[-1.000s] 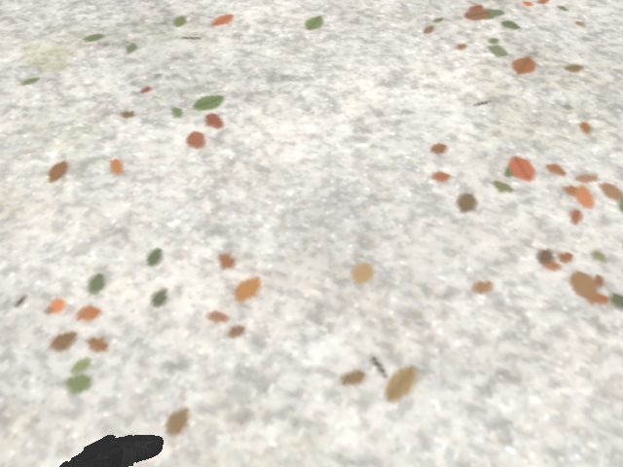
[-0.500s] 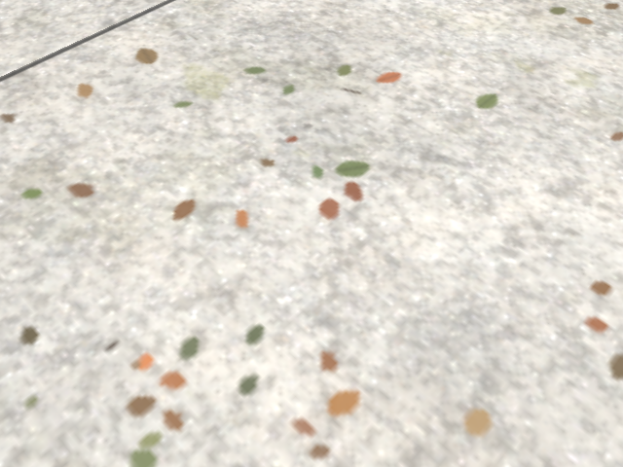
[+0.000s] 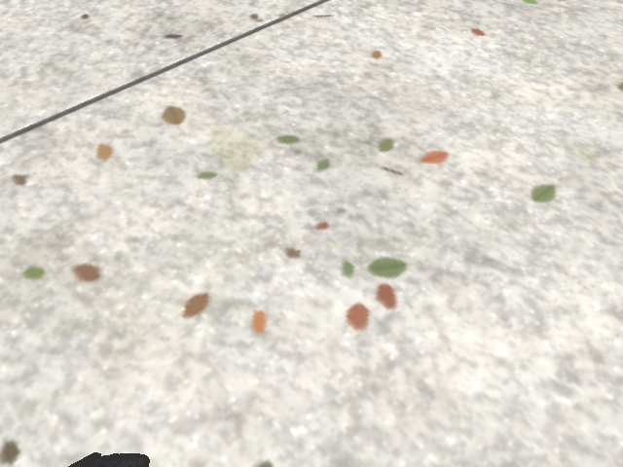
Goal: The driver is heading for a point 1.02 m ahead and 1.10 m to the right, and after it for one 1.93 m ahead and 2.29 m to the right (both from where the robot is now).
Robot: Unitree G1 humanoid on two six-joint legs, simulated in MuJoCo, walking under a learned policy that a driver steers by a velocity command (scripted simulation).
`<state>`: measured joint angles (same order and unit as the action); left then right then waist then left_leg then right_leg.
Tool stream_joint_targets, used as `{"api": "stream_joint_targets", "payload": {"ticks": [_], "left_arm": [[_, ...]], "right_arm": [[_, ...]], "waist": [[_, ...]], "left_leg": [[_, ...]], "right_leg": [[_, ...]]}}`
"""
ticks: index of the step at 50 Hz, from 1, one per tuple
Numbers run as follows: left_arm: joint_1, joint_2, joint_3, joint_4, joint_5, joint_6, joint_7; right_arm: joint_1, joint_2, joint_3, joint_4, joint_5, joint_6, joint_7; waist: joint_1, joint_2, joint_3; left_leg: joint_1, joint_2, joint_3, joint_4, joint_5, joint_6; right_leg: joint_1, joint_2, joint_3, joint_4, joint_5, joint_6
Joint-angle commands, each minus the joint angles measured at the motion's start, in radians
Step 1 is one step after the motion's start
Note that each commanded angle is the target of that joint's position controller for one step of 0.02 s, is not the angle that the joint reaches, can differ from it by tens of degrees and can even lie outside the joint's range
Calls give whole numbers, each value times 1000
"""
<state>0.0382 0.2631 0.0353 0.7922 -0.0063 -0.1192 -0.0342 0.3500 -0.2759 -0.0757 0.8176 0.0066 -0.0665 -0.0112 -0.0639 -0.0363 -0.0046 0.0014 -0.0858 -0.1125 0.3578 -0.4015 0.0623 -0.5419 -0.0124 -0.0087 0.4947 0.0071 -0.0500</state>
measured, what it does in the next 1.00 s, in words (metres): walks ahead, turning right: right foot, then left foot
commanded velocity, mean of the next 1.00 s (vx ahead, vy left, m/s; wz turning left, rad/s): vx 0.15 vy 0.00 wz -0.48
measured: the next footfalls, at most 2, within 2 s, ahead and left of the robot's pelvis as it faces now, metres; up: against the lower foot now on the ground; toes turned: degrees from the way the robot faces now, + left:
right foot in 0.02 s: +0.19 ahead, -0.11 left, +0.00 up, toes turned -1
left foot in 0.54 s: +0.39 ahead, +0.05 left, +0.00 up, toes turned -24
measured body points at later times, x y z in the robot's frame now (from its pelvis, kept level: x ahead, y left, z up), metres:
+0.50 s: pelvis +0.21 -0.03 +0.01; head +0.25 -0.04 +0.46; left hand +0.35 +0.25 -0.10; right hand +0.37 -0.32 -0.07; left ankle +0.35 +0.07 -0.71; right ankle +0.15 -0.11 -0.73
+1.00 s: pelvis +0.24 -0.05 +0.00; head +0.25 -0.08 +0.45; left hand +0.52 +0.11 -0.08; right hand +0.21 -0.37 -0.11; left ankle +0.35 +0.06 -0.72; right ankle +0.18 -0.13 -0.73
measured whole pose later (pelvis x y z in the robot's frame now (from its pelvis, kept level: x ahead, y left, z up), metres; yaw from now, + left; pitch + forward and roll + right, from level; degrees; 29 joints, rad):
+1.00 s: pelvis +0.24 -0.05 +0.00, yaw -34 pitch +1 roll +1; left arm 0.20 0.30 0.08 0.62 -0.01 0.06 0.00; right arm 0.14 -0.30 -0.08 0.71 0.00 0.01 -0.02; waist -0.01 0.02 0.04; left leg -0.37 0.10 0.13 0.62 -0.31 -0.04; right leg -0.31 -0.01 -0.01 0.59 -0.31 -0.02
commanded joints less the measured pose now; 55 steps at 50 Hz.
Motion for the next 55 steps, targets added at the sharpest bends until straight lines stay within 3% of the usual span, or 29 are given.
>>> {"api": "stream_joint_targets", "payload": {"ticks": [1,2,3,4,5,6,7,8,11,13,16,21,25,26,27,28,29,30,31,35,44,46,48,49,50,51,52,54,55], "left_arm": [[133,172,59,-21,1,-18,-5],[300,220,70,5,6,-13,-5],[375,292,92,26,2,-3,-11],[350,208,71,21,-24,3,-14],[268,163,59,-9,-15,9,-7],[207,148,51,-34,-1,16,-3],[180,142,48,-44,2,20,-2],[181,134,44,-45,6,21,2],[191,161,55,-49,1,30,14],[204,198,70,-50,-6,46,29],[222,195,73,-53,-23,81,52],[252,185,77,-65,-21,125,79],[190,177,78,-113,-19,136,82],[168,161,73,-132,-18,136,80],[188,110,56,-155,-1,131,77],[317,67,46,-155,-1,122,76],[383,158,61,-139,2,121,66],[337,221,83,-122,-8,132,65],[292,225,90,-118,-14,150,70],[246,136,72,-154,-20,179,68],[161,130,62,-223,-10,176,35],[177,133,67,-226,-10,177,26],[254,140,79,-198,-6,177,23],[285,194,96,-197,-4,175,31],[275,303,113,-233,-4,173,50],[292,306,110,-247,41,150,39],[245,280,102,-243,48,131,35],[144,212,82,-251,8,123,43],[119,200,74,-256,0,126,49]], "right_arm": [[-16,-147,-29,-44,-8,5,-10],[-13,-121,-14,-65,-23,6,-13],[120,-36,9,-75,-15,-15,-1],[75,-95,8,-78,-7,-36,4],[-39,-140,-3,-107,12,-50,9],[-105,-135,1,-121,1,-58,5],[-136,-133,-5,-138,-21,-59,0],[-136,-129,-10,-153,-33,-51,-5],[-97,-80,-1,-165,-23,-16,-20],[-125,-74,2,-177,-22,0,-31],[-200,-66,4,-194,-19,14,-33],[-335,-69,5,-233,-10,5,-13],[-278,-101,-12,-221,-8,-22,-2],[-238,-113,-18,-211,-11,-29,-4],[-190,-175,-32,-215,-30,-28,-14],[-186,-207,-33,-224,-59,-10,-20],[-143,-162,-31,-208,-37,4,-17],[-174,-111,-18,-225,-24,10,-18],[-206,-91,-10,-229,-24,19,-18],[-256,-114,-12,-224,-36,43,-23],[-241,-181,-40,-195,-14,62,-21],[-243,-189,-43,-187,0,63,-18],[-226,-167,-40,-168,17,67,-19],[-181,-125,-31,-153,6,70,-14],[-170,-66,-10,-193,-51,70,-6],[-293,-117,-26,-230,-34,62,-18],[-312,-145,-37,-228,-9,64,-25],[-261,-151,-47,-185,-17,75,-39],[-239,-149,-49,-180,-24,77,-40]], "waist": [[119,133,-119],[176,31,-249],[114,-268,-335],[140,-208,-299],[145,-116,-151],[127,7,-97],[102,56,-58],[76,44,-71],[40,-20,-95],[42,-27,-112],[64,-48,-133],[107,-76,-96],[59,-110,-79],[35,-98,-92],[42,17,-176],[109,274,-218],[108,304,-268],[85,193,-196],[83,129,-147],[90,175,-71],[49,215,-110],[65,213,-106],[99,180,-106],[92,32,-81],[43,-292,-56],[141,-231,-93],[114,-149,-50],[65,-96,-37],[49,-103,-45]], "left_leg": [[31,234,-27,240,947,78],[-134,174,21,517,728,46],[-565,0,71,880,68,-46],[-722,19,-22,978,-133,-45],[-775,64,-28,990,-65,-42],[-727,97,-4,952,-11,-47],[-694,116,15,896,4,-64],[-636,134,15,845,12,-74],[-598,123,37,706,35,-108],[-588,100,50,605,99,-128],[-546,69,45,470,248,-140],[-557,38,5,293,279,-137],[-414,30,-2,84,293,-97],[-291,68,-2,-8,432,-73],[-79,252,-135,25,680,3],[107,478,-399,59,1054,191],[93,576,-529,49,969,269],[33,498,-405,54,864,237],[-33,421,-278,48,763,188],[-205,302,-62,-34,590,157],[-179,382,33,-51,444,175],[-177,391,47,-14,419,148],[-246,353,109,93,341,68],[-389,284,199,265,184,-28],[-681,136,270,584,-262,-136],[-717,87,97,743,-287,-130],[-720,107,60,802,-188,-113],[-711,124,44,793,-34,-109],[-677,113,50,814,13,-119]], "right_leg": [[247,25,-19,-12,-31,-85],[516,-117,182,2,14,-151],[872,-312,658,-86,-164,-329],[898,-321,803,-193,-277,-313],[775,-294,653,-187,-148,-265],[638,-254,520,-173,84,-236],[532,-229,437,-164,324,-237],[479,-198,379,-163,461,-229],[415,-154,300,-165,614,-226],[383,-138,280,-160,618,-216],[352,-98,272,-140,495,-154],[405,-98,381,-91,272,-123],[414,-73,480,-6,167,-98],[369,-35,467,46,108,-70],[254,29,391,224,-99,-23],[19,189,249,444,-704,42],[-46,113,196,636,-759,85],[-71,78,185,732,-675,117],[-83,58,161,767,-600,137],[-22,31,71,705,-446,156],[144,-28,-11,322,-379,105],[200,-17,-33,198,-339,70],[352,25,-55,-1,-216,14],[460,-62,104,-105,-59,-41],[559,-328,466,-106,276,-180],[429,-386,553,-171,199,-307],[396,-320,466,-184,92,-263],[378,-228,363,-169,17,-164],[354,-205,336,-163,63,-158]]}}
Keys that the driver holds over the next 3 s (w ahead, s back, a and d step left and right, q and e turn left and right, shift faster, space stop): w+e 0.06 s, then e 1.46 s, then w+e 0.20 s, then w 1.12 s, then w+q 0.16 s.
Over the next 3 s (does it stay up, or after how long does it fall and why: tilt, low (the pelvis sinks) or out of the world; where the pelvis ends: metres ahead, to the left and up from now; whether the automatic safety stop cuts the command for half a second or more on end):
stays up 0.46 -0.66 -0.01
